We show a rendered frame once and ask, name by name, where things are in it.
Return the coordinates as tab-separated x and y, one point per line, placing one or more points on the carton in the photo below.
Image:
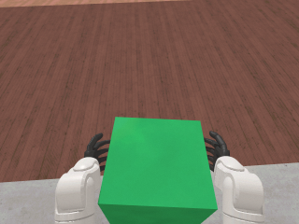
157	172

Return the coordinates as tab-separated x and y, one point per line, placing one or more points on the robot left hand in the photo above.
92	152

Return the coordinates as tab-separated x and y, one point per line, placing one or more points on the robot left forearm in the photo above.
75	193

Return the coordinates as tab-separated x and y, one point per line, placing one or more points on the robot right hand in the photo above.
219	150

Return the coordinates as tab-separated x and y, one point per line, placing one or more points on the robot right forearm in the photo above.
242	192

